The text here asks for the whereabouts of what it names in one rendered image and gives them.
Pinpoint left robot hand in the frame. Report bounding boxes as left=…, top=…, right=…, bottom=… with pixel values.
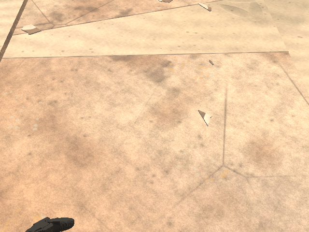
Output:
left=25, top=217, right=74, bottom=232

